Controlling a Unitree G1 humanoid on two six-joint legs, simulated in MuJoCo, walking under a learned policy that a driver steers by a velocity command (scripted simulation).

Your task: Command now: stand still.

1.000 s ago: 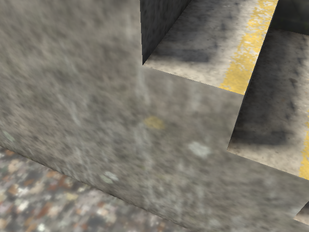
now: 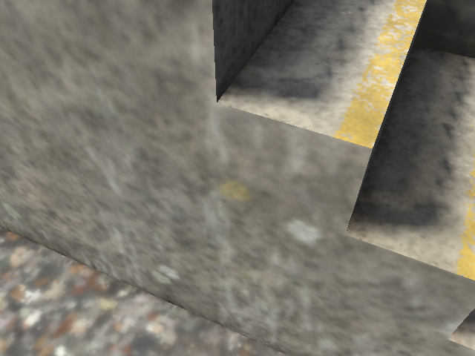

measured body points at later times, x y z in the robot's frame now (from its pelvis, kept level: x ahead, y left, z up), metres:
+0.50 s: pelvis +0.00 +0.00 +0.00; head +0.01 +0.00 +0.45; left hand +0.08 +0.26 -0.14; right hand +0.07 -0.26 -0.14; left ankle -0.03 +0.13 -0.74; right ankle +0.01 -0.13 -0.74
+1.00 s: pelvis +0.00 +0.00 +0.00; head +0.01 +0.00 +0.45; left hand +0.08 +0.26 -0.14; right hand +0.07 -0.26 -0.14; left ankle -0.03 +0.13 -0.74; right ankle +0.01 -0.13 -0.74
